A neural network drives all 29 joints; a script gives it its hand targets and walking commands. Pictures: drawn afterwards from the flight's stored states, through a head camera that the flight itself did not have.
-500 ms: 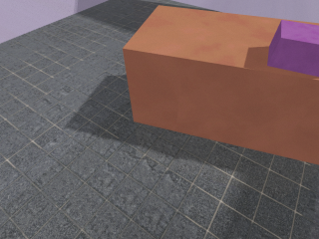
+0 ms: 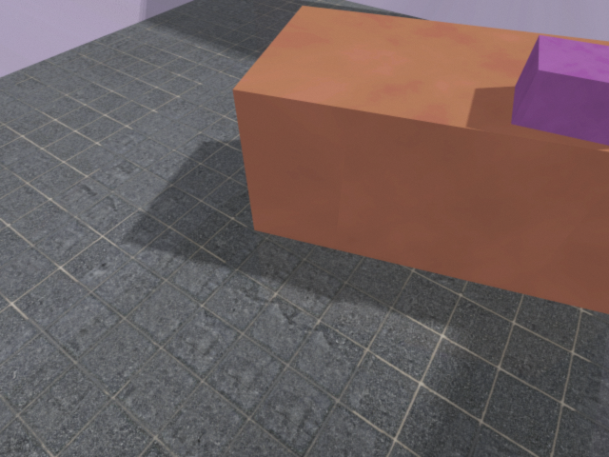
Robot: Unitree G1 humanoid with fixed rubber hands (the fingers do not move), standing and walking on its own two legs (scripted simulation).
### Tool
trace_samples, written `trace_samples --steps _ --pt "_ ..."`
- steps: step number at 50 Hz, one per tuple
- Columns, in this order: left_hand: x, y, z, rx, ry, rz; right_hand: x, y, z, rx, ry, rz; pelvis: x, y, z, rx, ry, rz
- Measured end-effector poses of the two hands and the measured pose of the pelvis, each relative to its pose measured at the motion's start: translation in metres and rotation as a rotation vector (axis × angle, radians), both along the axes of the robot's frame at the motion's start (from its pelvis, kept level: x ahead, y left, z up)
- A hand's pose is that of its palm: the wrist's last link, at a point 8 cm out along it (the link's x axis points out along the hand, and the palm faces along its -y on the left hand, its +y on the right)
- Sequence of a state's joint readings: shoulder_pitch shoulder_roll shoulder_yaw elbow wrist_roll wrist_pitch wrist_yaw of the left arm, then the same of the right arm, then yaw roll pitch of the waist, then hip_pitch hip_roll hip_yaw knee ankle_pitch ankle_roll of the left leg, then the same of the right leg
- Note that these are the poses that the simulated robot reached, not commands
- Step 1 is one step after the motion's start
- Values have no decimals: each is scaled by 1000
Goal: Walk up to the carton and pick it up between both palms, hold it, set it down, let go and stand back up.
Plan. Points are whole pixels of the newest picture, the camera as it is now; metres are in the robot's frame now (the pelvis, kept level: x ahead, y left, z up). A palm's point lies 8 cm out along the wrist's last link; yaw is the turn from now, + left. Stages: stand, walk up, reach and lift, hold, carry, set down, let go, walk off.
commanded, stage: stand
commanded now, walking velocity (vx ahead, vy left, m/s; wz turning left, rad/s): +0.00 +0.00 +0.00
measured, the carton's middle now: (578, 89) +1.00 -0.70 -0.03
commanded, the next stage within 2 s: none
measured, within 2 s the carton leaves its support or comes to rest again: neither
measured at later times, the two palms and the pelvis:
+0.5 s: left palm out of the picture -0.02 +0.20 -0.15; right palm out of the picture -0.03 -0.20 -0.15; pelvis +0.01 +0.00 +0.00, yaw +0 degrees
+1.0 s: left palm out of the picture -0.01 +0.19 -0.15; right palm out of the picture -0.02 -0.21 -0.15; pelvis +0.02 -0.01 +0.00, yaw +0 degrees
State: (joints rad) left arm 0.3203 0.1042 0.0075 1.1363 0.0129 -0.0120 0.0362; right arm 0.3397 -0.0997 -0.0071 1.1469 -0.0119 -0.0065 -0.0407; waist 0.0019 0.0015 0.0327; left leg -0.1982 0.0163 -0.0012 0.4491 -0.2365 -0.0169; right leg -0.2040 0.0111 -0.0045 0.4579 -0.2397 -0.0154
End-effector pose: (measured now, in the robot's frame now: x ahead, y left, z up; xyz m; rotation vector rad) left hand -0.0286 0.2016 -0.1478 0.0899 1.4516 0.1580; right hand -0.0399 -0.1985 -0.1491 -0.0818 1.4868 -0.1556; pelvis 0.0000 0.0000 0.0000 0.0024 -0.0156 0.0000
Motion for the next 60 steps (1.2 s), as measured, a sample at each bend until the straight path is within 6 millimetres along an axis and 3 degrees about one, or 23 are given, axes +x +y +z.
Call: trace_samples --steps 43,60 --pt "13 -8 2 5 1 5 19 -6 -1 6 -4 -2 15 -7 1 2 -2 -1" --pt "14 -12 4 13 2 6 17 -13 -1 4 12 -6 17 -13 1 3 -7 -1"
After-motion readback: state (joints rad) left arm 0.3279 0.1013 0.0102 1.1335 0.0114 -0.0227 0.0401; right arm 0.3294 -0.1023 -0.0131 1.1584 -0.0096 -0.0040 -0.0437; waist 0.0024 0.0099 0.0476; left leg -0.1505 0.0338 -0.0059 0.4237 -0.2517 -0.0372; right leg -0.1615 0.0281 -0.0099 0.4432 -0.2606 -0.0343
